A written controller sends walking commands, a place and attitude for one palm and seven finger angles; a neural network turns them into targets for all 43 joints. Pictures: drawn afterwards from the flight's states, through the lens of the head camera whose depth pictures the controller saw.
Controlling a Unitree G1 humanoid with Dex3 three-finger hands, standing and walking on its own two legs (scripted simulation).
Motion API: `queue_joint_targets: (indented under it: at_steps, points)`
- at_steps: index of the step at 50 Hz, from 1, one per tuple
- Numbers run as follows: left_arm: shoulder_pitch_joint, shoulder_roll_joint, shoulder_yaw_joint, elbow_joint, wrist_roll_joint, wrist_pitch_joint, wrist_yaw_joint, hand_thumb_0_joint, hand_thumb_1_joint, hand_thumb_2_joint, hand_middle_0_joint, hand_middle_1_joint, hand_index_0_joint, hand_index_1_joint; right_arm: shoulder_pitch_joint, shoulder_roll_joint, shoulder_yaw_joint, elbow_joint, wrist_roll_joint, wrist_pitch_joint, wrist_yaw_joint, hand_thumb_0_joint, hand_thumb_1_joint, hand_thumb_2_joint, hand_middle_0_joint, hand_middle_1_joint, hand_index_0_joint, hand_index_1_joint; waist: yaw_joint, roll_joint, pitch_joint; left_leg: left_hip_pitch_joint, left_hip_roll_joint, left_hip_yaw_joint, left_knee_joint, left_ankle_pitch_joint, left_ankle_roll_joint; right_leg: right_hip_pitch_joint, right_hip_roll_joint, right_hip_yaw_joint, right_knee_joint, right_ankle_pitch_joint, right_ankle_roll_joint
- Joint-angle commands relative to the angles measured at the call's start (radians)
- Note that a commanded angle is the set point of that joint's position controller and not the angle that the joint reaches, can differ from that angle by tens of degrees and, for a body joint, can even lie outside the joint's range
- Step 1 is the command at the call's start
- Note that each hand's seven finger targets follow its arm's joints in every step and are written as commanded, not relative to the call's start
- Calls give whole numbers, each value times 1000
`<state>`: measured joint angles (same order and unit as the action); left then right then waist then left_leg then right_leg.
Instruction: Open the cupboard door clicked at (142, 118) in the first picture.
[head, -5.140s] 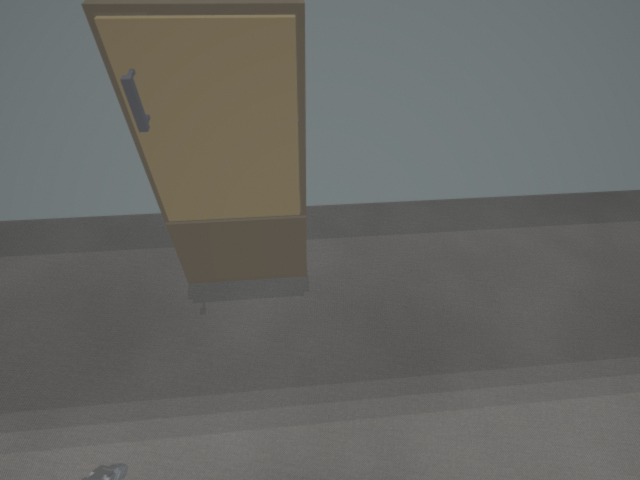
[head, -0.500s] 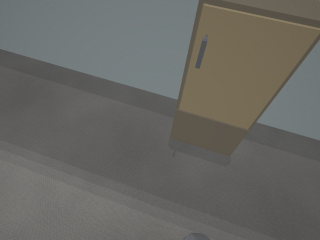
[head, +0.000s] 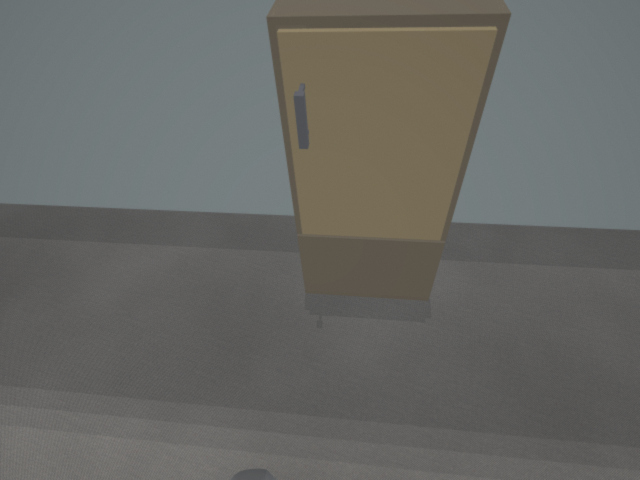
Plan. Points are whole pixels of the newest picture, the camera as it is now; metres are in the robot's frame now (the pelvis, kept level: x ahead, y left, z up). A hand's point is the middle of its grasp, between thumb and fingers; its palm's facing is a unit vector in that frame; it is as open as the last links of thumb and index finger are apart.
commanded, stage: take the last steps up to it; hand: left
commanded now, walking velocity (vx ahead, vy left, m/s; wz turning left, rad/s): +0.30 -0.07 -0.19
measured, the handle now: (303, 116) +0.84 +0.07 +0.02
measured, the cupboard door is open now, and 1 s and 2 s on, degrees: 0 0 0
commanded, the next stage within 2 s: come to a stop and stand still in 0.92 s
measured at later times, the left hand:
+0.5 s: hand out of the picture +0.09 +0.21 -0.18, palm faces -0.08 -0.99 -0.15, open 7.4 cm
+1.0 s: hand (285, 382) +0.30 +0.08 -0.15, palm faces -0.04 -0.97 -0.24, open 7.1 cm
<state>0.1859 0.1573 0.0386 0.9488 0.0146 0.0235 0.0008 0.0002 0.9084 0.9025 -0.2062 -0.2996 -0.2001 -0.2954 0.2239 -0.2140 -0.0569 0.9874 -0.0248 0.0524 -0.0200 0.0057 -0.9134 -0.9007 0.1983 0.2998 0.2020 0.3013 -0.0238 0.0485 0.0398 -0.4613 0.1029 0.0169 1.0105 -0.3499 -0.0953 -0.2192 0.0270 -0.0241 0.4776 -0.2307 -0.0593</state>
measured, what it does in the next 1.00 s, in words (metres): walks ahead: left foot, then right foot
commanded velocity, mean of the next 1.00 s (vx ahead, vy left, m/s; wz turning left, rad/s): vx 0.25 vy -0.05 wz -0.04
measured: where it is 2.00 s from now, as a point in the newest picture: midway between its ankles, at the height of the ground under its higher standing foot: outside the picture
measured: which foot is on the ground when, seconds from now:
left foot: up 0.00-0.14, down 0.16-0.68, up 0.70-1.00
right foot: down 0.00-0.18, up 0.20-0.66, down 0.68-1.00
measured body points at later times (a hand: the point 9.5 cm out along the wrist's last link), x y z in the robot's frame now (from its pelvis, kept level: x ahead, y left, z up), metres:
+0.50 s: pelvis +0.07 +0.02 +0.01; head +0.08 +0.04 +0.46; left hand +0.10 +0.26 -0.16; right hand -0.03 -0.18 -0.14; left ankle +0.01 +0.13 -0.74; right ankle +0.09 -0.15 -0.66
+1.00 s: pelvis +0.22 -0.09 +0.00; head +0.22 -0.12 +0.45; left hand +0.30 +0.13 -0.14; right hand +0.24 -0.33 -0.16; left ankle +0.27 +0.05 -0.68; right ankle +0.19 -0.15 -0.74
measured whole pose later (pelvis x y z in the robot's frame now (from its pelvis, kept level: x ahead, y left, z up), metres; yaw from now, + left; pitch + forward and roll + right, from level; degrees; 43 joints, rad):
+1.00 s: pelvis +0.22 -0.09 +0.00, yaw -4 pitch +0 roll +0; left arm 0.22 0.15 0.04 1.06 0.01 -0.08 0.02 -0.04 0.96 0.90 -0.20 -0.30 -0.20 -0.29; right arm 0.23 -0.18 -0.07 1.04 -0.03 -0.01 -0.01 0.00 -0.92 -0.90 0.19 0.30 0.20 0.30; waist -0.03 0.06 0.00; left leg -0.54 0.13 0.07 0.99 -0.23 -0.03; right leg -0.13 0.02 -0.22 0.37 -0.25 -0.08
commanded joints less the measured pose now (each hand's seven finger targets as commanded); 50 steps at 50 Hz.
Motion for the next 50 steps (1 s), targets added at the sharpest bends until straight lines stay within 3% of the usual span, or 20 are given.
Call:
queue_joint_targets:
  at_steps: [1,4,6,7,8,9,10,12,16,23,28,30,32,33,34,35,36,39,42,50]
  points:
    - [46,201,59,-40,10,-24,11,0,900,900,-200,-300,-200,-300,-22,-63,-11,-74,-2,-27,7,0,-900,-900,200,300,200,300,48,-212,-13,9,-11,32,-146,-40,13,5,-246,289,-248,-81,-121]
    - [66,207,62,-21,13,-30,7,0,900,900,-200,-300,-200,-300,-5,-54,-10,-73,3,-50,10,0,-900,-900,200,300,200,300,45,-207,-9,122,-28,41,-313,-89,43,-33,-255,343,-246,-191,-134]
    - [45,198,61,-15,3,-28,2,0,900,900,-200,-300,-200,-300,100,-40,-5,-34,2,-67,4,0,-900,-900,200,300,200,300,-3,-181,-27,317,-51,77,-514,19,57,-125,-195,299,-185,-265,-92]
    - [41,164,55,-15,-3,-26,-3,0,900,900,-200,-300,-200,-300,167,-62,-7,-8,2,-78,-5,0,-900,-900,200,300,200,300,-31,-86,-32,472,-20,48,-621,22,68,-251,-137,246,-93,-309,-50]
    - [55,99,45,-27,-7,-25,-11,0,900,900,-200,-300,-200,-300,225,-147,-24,7,-6,-84,-11,0,-900,-900,200,300,200,300,-55,191,-24,551,182,-229,-758,-222,119,-416,-22,136,146,-341,5]
    - [21,92,43,-58,-2,-25,-16,0,900,900,-200,-300,-200,-300,261,-221,-37,-2,-12,-80,-15,0,-900,-900,200,300,200,300,-76,318,45,463,382,-476,-904,-440,199,-511,22,-1,383,-337,45]
    - [-31,134,58,-70,13,-16,-22,0,900,900,-200,-300,-200,-300,221,-217,-34,-11,-11,-76,-19,0,-900,-900,200,300,200,300,-65,198,150,300,423,-488,-964,-503,239,-508,-46,74,514,-263,41]
    - [39,131,68,-7,26,-8,-34,0,900,900,-200,-300,-200,-300,119,-120,-3,-21,-7,-91,-22,0,-900,-900,200,300,200,300,4,135,159,228,274,-296,-938,-316,147,-449,-55,74,621,-115,55]
    - [126,81,55,55,18,-11,-36,0,900,900,-200,-300,-200,-300,172,-75,11,7,2,-117,-25,0,-900,-900,200,300,200,300,22,108,82,323,172,-63,-870,22,115,-437,-61,46,680,36,79]
    - [-10,60,36,32,14,-17,-41,0,900,900,-200,-300,-200,-300,333,-45,10,88,1,-125,-26,0,-900,-900,200,300,200,300,-31,80,107,455,214,-32,-836,284,210,-527,-124,-14,535,43,98]
    - [-134,38,18,9,6,-36,-43,0,900,900,-200,-300,-200,-300,371,-52,0,129,-12,-116,-17,0,-900,-900,200,300,200,300,-66,149,132,437,217,18,-792,385,222,-403,-118,-97,261,-40,76]
    - [-120,37,20,15,5,-48,-42,0,900,900,-200,-300,-200,-300,352,-60,-5,133,-13,-114,-16,0,-900,-900,200,300,200,300,-51,157,106,419,217,32,-748,434,213,-301,-92,-120,171,-54,57]
    - [47,62,31,75,5,-66,-37,0,900,900,-200,-300,-200,-300,316,-69,-8,135,-3,-112,-14,0,-900,-900,200,300,200,300,35,107,1,386,171,92,-564,579,174,-37,-36,-159,27,31,34]
    - [193,122,44,123,10,-80,-26,0,900,900,-200,-300,-200,-300,313,-52,-10,138,7,-116,-6,0,-900,-900,200,300,200,300,101,18,-91,251,141,116,-381,525,138,226,-80,-92,-6,86,10]
    - [345,230,74,165,16,-93,-8,0,900,900,-200,-300,-200,-300,327,8,6,116,18,-119,6,0,-900,-900,200,300,200,300,161,-242,-226,3,39,185,-94,135,95,488,-337,193,-54,67,-62]
    - [388,290,80,179,-2,-89,1,0,900,900,-200,-300,-200,-300,297,25,13,78,23,-111,0,0,-900,-900,200,300,200,300,146,-314,-267,-111,-46,90,157,-271,88,498,-492,444,-155,148,-124]
    - [316,271,77,163,-8,-82,9,0,900,900,-200,-300,-200,-300,264,10,4,80,22,-103,-1,0,-900,-900,200,300,200,300,131,-239,-197,-129,-7,10,257,-219,109,379,-482,391,-198,61,-140]
    - [95,114,31,116,-6,-86,14,0,900,900,-200,-300,-200,-300,202,49,-3,93,6,-86,6,0,-900,-900,200,300,200,300,40,-120,26,-101,70,-7,243,1,104,38,-377,163,-261,59,-73]
    - [79,47,2,115,0,-101,16,0,900,900,-200,-300,-200,-300,261,81,1,119,0,-59,9,0,-900,-900,200,300,200,300,-16,-133,40,-35,52,19,149,84,78,-48,-306,-6,-283,253,-51]
    - [144,66,4,109,3,-113,19,0,900,900,-200,-300,-200,-300,66,40,2,35,-2,-58,26,0,-900,-900,200,300,200,300,11,-141,41,-113,41,42,-112,137,60,96,-302,-16,-268,418,-102]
